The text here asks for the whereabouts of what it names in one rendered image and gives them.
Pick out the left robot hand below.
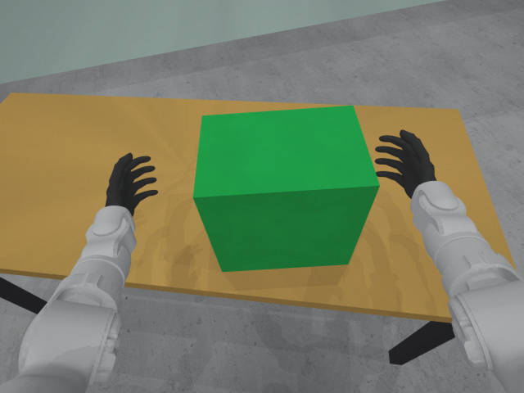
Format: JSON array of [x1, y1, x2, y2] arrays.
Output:
[[105, 153, 158, 217]]

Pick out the table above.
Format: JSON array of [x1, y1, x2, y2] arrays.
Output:
[[0, 93, 517, 365]]

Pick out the robot right upper arm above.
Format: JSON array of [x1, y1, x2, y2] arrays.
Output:
[[448, 280, 524, 393]]

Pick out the carton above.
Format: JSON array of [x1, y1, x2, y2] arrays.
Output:
[[193, 106, 380, 272]]

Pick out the right robot forearm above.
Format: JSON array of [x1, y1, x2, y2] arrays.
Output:
[[410, 181, 524, 299]]

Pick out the robot left upper arm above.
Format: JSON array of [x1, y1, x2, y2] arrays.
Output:
[[0, 300, 123, 393]]

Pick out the left robot forearm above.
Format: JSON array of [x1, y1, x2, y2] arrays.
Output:
[[19, 206, 137, 373]]

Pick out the right robot hand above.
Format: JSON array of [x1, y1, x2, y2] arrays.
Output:
[[375, 129, 437, 199]]

